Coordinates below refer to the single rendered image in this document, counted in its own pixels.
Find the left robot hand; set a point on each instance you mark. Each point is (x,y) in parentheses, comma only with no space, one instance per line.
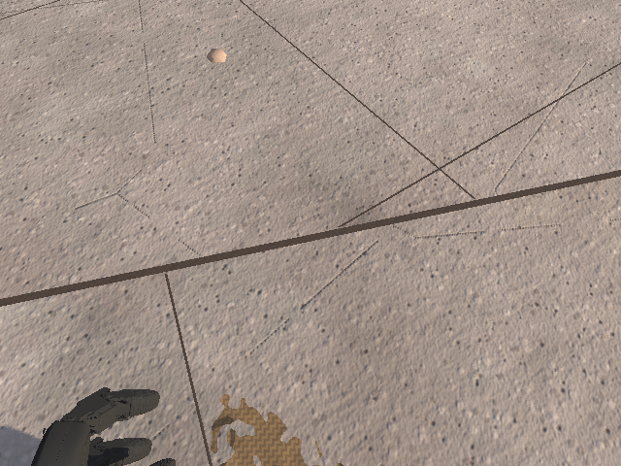
(67,442)

